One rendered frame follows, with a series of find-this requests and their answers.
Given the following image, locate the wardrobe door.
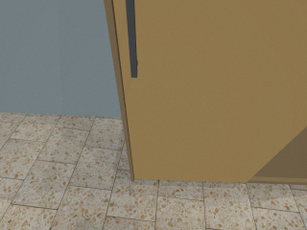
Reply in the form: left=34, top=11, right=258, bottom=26
left=254, top=127, right=307, bottom=178
left=113, top=0, right=307, bottom=183

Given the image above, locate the handle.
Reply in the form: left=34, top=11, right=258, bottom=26
left=126, top=0, right=138, bottom=78

